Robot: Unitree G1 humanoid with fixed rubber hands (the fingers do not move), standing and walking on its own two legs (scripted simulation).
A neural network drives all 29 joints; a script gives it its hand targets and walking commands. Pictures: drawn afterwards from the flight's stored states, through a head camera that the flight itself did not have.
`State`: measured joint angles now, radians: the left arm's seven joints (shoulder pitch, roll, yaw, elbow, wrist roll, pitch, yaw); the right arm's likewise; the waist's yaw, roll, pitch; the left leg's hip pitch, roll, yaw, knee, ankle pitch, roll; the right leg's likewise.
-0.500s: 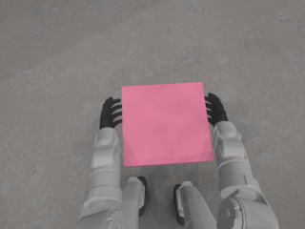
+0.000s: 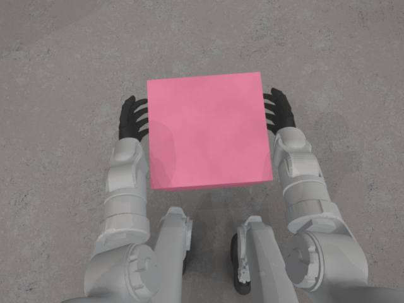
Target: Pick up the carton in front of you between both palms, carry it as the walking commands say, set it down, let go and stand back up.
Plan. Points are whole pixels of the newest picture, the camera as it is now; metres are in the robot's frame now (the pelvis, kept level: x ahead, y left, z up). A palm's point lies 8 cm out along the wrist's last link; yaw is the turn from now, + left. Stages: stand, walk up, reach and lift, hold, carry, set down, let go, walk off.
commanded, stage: set down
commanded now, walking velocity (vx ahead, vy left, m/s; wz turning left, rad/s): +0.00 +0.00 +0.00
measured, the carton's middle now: (206, 143) +0.43 +0.04 -0.16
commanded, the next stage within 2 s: none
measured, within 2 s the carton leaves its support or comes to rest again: rests again in 1.66 s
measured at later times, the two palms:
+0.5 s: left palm (148, 145) +0.44 +0.20 -0.24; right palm (261, 131) +0.49 -0.10 -0.24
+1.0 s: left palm (151, 144) +0.46 +0.21 -0.34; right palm (248, 135) +0.51 -0.08 -0.36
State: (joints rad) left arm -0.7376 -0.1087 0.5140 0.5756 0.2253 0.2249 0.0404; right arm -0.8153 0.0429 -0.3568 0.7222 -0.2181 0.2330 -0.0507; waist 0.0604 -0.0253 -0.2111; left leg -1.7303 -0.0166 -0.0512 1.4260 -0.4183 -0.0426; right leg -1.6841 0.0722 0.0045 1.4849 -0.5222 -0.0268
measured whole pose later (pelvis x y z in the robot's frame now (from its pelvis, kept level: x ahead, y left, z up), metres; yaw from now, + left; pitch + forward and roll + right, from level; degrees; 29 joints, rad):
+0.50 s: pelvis -0.03 +0.01 -0.12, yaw -1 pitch +46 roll +0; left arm -1.01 -0.05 0.52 0.61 0.15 0.24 0.12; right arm -1.17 -0.14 -0.26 0.89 -0.13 0.24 -0.06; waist 0.07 -0.02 -0.05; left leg -2.18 -0.03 -0.03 1.83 -0.45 -0.03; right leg -2.12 0.08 0.01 1.90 -0.57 0.00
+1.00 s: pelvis -0.03 +0.00 -0.20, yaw +1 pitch +44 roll +2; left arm -1.22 0.10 0.45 0.83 -0.02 0.20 0.13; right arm -1.36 -0.25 -0.08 1.02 -0.03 0.21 -0.11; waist 0.12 0.03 0.14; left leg -2.34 -0.05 -0.03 2.07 -0.49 -0.07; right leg -2.30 0.07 0.00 2.17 -0.64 -0.02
